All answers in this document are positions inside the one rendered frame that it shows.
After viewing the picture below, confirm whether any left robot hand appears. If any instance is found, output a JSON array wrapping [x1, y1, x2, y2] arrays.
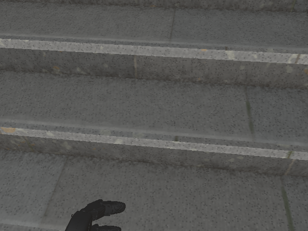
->
[[65, 199, 126, 231]]

